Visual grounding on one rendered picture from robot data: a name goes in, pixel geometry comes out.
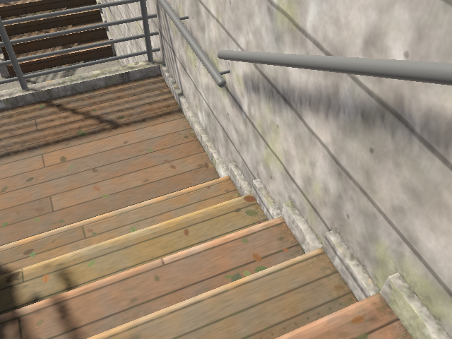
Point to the stairs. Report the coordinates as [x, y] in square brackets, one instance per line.
[23, 8]
[200, 263]

